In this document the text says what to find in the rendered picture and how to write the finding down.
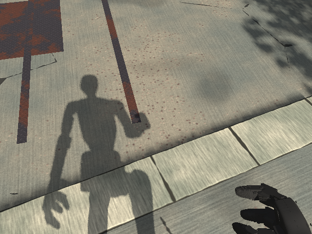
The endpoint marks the right robot hand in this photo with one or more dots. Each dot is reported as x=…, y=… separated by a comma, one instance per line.
x=286, y=218

